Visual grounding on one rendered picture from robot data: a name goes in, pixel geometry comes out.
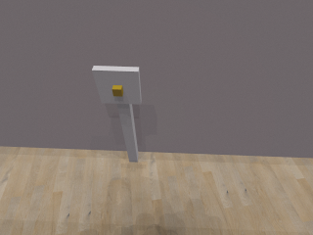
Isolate button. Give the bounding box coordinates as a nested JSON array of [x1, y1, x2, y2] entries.
[[112, 85, 123, 97]]

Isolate panel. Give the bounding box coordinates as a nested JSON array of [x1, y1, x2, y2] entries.
[[92, 66, 142, 163]]

